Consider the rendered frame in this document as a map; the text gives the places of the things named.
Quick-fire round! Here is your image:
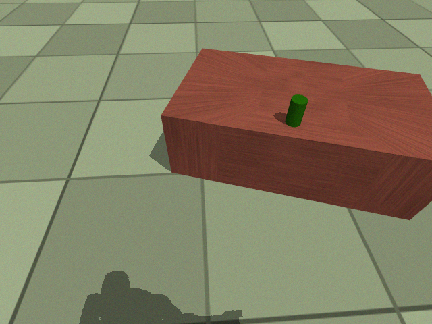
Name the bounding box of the can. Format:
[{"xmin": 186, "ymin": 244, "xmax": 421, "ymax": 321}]
[{"xmin": 285, "ymin": 94, "xmax": 308, "ymax": 127}]

